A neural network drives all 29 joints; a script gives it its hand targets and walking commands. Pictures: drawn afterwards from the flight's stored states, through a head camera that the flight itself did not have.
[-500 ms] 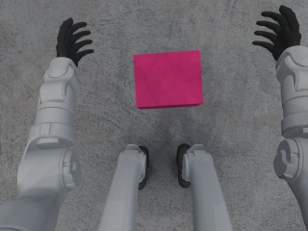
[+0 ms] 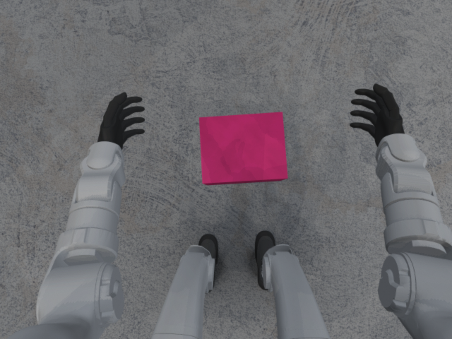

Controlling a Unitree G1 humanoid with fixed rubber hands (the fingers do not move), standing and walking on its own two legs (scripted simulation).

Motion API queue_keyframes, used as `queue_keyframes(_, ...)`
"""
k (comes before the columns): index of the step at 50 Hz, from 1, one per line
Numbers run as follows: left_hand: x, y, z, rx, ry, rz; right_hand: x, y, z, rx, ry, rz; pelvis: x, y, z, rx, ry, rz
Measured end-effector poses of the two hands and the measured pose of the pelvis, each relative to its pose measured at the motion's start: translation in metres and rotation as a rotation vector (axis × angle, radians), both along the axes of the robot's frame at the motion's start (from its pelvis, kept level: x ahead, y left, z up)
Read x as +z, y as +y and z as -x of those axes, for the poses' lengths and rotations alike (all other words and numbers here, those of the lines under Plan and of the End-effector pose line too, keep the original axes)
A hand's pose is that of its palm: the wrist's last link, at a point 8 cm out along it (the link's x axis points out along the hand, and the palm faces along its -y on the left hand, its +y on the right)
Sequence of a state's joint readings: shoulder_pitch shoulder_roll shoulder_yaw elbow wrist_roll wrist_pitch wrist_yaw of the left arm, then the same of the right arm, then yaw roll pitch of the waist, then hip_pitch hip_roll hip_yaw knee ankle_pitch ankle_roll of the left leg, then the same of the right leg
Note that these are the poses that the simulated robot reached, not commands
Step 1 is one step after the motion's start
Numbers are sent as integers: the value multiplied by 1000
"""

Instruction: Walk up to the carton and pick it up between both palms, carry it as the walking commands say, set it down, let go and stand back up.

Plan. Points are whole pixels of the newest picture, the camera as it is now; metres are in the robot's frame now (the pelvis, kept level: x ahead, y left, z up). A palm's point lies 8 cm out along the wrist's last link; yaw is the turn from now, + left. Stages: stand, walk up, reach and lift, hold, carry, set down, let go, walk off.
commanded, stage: let go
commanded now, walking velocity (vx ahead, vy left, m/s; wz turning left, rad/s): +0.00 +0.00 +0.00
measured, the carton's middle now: (242, 151) +0.48 -0.01 -0.61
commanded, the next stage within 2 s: stand in 1.04 s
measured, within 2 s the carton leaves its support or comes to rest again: neither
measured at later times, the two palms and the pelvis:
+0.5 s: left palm (50, 250) +0.26 +0.24 +0.01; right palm (427, 246) +0.27 -0.22 +0.00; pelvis +0.06 +0.01 +0.08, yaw +0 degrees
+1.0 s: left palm (40, 287) +0.22 +0.24 +0.03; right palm (451, 301) +0.21 -0.23 +0.03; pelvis +0.06 +0.01 +0.09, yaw +0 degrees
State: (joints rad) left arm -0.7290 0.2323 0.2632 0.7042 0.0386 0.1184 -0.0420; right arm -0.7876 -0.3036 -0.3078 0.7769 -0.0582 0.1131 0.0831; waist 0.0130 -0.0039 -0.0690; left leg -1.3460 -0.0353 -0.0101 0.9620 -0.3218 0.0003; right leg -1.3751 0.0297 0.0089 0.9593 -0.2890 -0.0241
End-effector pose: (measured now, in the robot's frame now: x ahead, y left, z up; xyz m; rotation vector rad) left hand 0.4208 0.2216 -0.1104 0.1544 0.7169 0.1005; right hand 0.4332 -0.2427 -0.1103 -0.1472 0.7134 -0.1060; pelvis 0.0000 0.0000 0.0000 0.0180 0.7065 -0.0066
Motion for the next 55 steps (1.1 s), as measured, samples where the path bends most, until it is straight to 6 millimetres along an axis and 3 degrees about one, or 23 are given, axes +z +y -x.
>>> queue_keyframes(6, 24, 13, 43, -31, 43, -28, 21, -4, 50, 17, 46, 29, 20, 3, -17, -1, -72, 4)
queue_keyframes(18, 91, 22, 119, -29, 65, -15, 88, 8, 119, 42, 50, 18, 63, 9, -47, 4, -337, 20)
queue_keyframes(30, 129, 15, 187, -38, 71, 4, 124, 24, 194, 45, 73, -2, 89, 11, -63, 4, -618, 28)
queue_keyframes(38, 135, 15, 200, -60, 79, 1, 135, 17, 216, 39, 88, 10, 92, 9, -60, 6, -752, 29)
queue_keyframes(52, 137, 14, 203, -47, 93, -13, 136, 15, 222, 39, 97, 15, 89, 7, -55, 4, -828, 28)
queue_keyframes(55, 131, 27, 206, -24, 102, -73, 130, 4, 225, 24, 113, 77, 88, 6, -56, 4, -786, 25)
